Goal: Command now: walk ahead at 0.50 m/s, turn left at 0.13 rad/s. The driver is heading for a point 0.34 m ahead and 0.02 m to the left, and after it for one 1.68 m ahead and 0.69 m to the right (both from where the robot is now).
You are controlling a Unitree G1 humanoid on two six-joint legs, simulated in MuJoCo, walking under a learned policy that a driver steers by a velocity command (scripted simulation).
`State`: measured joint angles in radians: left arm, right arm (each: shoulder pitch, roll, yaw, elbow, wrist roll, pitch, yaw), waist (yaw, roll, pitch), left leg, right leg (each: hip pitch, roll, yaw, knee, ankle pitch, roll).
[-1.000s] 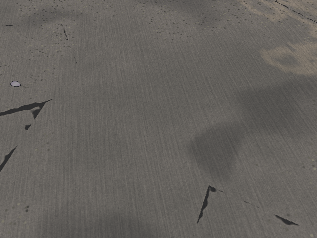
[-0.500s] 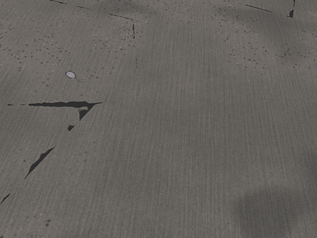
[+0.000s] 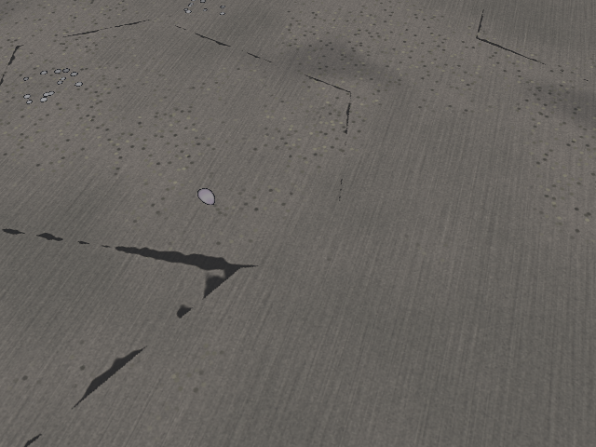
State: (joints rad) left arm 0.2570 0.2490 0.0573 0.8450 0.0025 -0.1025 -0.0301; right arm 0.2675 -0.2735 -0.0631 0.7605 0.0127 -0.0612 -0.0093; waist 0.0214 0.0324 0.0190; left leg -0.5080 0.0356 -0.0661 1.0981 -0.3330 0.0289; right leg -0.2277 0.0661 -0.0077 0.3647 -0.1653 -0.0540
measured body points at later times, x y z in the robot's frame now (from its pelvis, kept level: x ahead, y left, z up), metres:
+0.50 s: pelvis +0.22 +0.06 -0.01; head +0.27 +0.07 +0.44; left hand +0.32 +0.34 -0.14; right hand +0.38 -0.21 -0.10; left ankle +0.30 +0.15 -0.74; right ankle +0.19 -0.09 -0.67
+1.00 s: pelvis +0.27 +0.01 +0.00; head +0.30 -0.04 +0.45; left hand +0.51 +0.22 -0.08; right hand +0.31 -0.32 -0.12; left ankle +0.33 +0.15 -0.67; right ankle +0.26 -0.09 -0.74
